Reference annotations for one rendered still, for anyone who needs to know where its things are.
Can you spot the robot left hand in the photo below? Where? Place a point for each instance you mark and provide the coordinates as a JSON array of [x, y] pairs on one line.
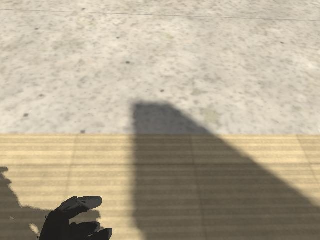
[[56, 226]]

